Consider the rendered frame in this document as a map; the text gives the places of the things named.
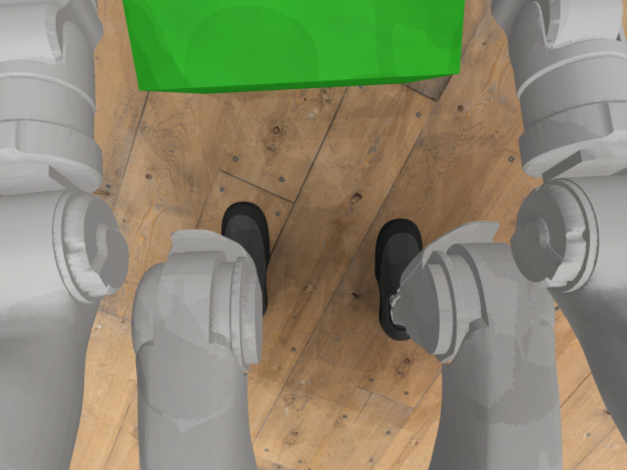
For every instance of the robot left upper arm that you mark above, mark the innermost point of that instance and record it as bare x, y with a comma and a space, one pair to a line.
61, 253

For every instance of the robot left shin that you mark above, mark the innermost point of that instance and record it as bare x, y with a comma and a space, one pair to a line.
191, 240

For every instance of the robot right upper arm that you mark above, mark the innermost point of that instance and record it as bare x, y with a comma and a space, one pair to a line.
571, 238

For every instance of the right robot forearm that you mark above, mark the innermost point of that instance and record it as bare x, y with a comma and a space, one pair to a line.
569, 60

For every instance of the left robot forearm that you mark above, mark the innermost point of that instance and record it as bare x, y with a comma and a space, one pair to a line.
47, 96

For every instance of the carton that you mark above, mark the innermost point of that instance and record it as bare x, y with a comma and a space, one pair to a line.
221, 46

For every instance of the right robot thigh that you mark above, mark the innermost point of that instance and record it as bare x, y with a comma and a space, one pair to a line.
500, 400

